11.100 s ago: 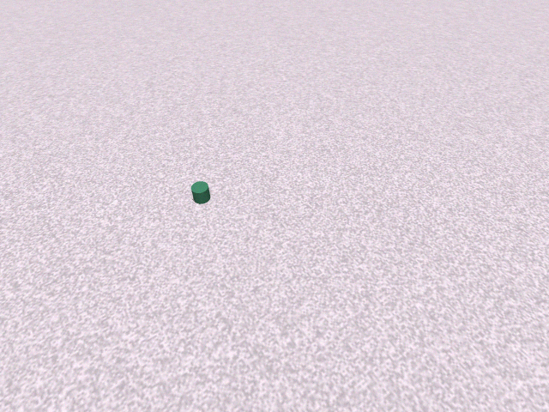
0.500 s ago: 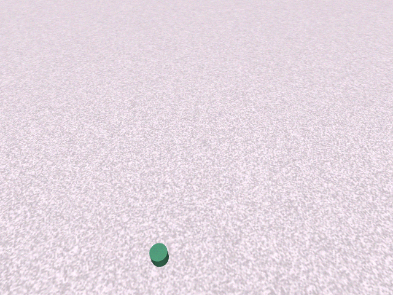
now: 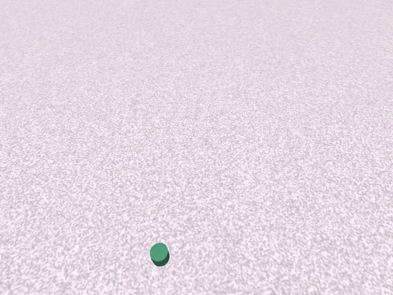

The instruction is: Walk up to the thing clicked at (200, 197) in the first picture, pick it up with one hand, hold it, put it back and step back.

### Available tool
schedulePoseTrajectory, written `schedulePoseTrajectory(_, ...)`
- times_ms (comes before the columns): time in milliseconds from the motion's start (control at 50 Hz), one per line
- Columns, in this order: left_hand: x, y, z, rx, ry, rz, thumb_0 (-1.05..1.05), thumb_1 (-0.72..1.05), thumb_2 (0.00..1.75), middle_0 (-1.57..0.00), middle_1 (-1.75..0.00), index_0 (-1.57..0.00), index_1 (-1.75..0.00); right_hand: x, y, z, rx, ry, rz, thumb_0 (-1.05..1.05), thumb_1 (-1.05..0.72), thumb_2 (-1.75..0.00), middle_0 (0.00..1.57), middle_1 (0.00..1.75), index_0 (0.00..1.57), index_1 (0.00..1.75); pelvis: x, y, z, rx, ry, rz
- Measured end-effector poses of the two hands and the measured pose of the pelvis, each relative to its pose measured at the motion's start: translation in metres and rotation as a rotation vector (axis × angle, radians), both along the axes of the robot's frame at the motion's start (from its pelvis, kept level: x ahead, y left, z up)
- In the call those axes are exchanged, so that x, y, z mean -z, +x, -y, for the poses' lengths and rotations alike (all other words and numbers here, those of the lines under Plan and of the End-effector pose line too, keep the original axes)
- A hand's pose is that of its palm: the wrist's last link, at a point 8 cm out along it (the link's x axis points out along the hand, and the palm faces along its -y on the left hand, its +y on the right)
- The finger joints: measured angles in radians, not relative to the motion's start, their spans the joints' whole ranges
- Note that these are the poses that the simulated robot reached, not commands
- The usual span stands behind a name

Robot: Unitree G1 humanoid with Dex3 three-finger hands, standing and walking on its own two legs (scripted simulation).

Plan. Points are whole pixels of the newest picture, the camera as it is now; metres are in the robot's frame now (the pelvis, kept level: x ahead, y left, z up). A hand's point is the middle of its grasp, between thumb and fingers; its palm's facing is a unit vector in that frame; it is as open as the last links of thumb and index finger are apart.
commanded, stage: stand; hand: left
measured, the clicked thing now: (159, 254) +0.46 +0.21 -0.74
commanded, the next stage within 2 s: walk up in 0.90 s
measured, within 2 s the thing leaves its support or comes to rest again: neither
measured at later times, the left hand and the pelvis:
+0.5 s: hand out of the picture +0.08 +0.25 -0.16, palm faces -0.04 -0.94 -0.35, open 7.4 cm; pelvis +0.01 +0.00 +0.00, yaw +0 degrees
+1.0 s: hand out of the picture +0.08 +0.25 -0.16, palm faces -0.03 -0.94 -0.35, open 7.4 cm; pelvis +0.01 +0.00 +0.00, yaw -1 degrees
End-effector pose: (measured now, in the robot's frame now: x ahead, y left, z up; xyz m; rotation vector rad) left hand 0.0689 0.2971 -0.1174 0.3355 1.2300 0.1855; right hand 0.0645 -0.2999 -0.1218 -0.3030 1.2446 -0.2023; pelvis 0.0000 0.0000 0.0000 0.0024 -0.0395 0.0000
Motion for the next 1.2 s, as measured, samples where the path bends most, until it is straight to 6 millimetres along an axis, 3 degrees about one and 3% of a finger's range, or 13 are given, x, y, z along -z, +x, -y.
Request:
schedulePoseTrajectory(940,0.0,0.008,0.002,-0.011,0.0,0.001,0.0,0.91,0.89,-0.2,-0.3,-0.2,-0.3,-0.001,0.012,0.003,-0.006,-0.003,0.014,0.0,-0.9,-0.9,0.21,0.3,0.2,0.3,0.0,0.01,0.003,0.003,-0.001,-0.002)
schedulePoseTrajectory(1200,0.008,0.023,0.004,-0.003,-0.018,-0.013,0.0,0.91,0.89,-0.2,-0.3,-0.2,-0.3,-0.006,0.013,0.013,0.024,-0.038,0.029,0.0,-0.9,-0.9,0.21,0.3,0.2,0.3,0.004,0.029,0.004,0.03,-0.002,-0.007)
